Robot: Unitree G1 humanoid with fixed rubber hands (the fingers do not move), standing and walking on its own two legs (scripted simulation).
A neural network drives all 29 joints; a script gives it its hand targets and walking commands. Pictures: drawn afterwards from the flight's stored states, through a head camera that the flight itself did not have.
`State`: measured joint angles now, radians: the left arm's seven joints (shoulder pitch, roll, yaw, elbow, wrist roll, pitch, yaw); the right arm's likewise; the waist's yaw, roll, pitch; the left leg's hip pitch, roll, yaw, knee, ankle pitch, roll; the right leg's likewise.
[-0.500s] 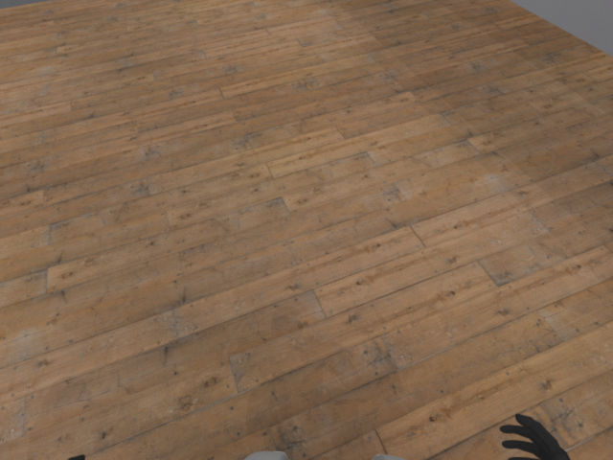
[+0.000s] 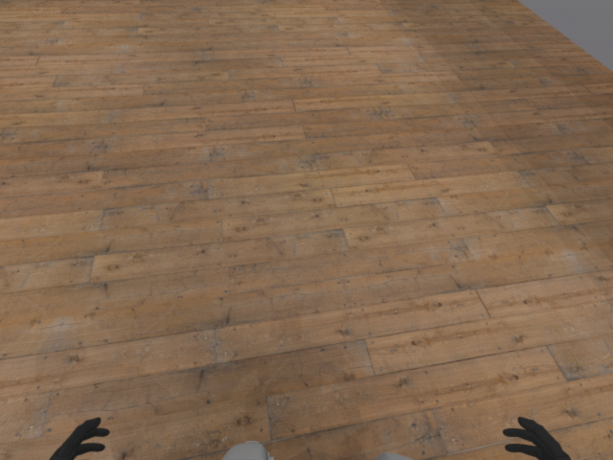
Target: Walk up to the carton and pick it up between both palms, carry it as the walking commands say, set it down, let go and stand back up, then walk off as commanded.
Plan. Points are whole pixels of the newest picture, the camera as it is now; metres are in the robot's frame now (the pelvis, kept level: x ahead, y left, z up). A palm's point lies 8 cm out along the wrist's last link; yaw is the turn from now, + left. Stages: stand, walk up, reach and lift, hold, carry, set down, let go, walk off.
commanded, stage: walk up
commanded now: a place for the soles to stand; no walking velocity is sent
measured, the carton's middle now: out of the picture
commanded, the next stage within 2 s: none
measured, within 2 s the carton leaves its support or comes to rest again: neither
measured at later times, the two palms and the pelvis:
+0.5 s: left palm (20, 417) +0.17 +0.38 -0.05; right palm (457, 322) +0.34 -0.24 -0.10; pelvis +0.17 +0.02 +0.01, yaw +10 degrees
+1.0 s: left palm (20, 299) +0.35 +0.47 -0.08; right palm (382, 245) +0.51 -0.14 -0.11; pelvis +0.33 +0.12 +0.00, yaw +16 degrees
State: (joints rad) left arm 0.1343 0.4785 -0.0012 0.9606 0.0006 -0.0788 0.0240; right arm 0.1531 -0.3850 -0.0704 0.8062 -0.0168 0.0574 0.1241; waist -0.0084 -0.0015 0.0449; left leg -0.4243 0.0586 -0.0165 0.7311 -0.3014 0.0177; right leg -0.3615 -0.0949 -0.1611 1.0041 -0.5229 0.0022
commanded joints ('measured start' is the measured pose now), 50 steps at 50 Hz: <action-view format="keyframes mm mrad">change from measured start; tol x32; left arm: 1 2 171 93 -48 -3 -23 8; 50 245 418 180 -38 29 -57 45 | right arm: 1 53 -288 -111 -77 -20 -44 -36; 30 -181 -188 -66 -96 -4 -24 39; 36 290 -363 -132 33 -30 -42 -35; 50 -139 -208 -58 -174 -19 -38 -30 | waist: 1 -63 269 -194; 13 167 -229 -308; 32 -21 -111 46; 37 -154 523 -20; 50 116 -144 -201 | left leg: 1 463 85 -412 -372 337 189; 10 -6 92 -404 -434 -141 206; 14 -463 -114 -108 327 -201 -16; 34 216 13 136 -108 31 14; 36 517 100 -304 -313 27 197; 38 442 204 -675 -452 121 257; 46 17 94 -322 -290 138 206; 50 -463 -19 -134 410 -210 -2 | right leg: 1 -285 36 81 -96 51 -6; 11 308 51 112 -421 388 -46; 13 686 -334 578 -758 -71 -148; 31 208 -269 -70 -727 530 -129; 35 -5 -162 -100 -49 611 -74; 37 -444 132 70 340 -104 -42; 47 332 43 55 -417 303 -50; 50 396 -524 697 -825 -333 -248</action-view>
